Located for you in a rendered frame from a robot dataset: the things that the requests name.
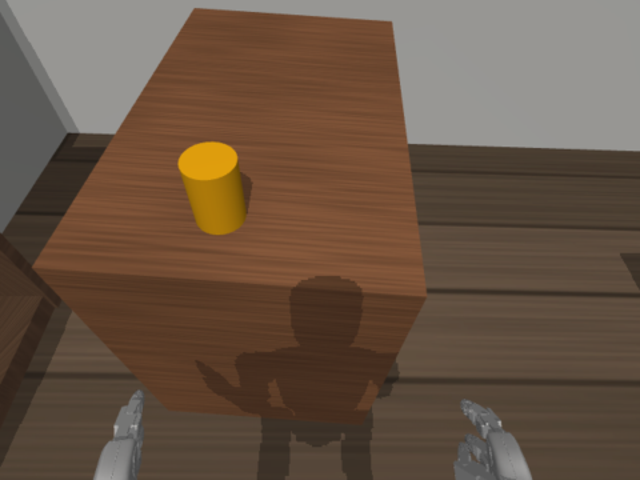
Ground bookshelf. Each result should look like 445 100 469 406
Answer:
0 233 62 429

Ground left robot hand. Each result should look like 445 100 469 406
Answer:
93 390 145 480

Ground right robot hand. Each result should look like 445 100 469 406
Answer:
453 399 532 480

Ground can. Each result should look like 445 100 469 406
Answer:
178 142 246 235

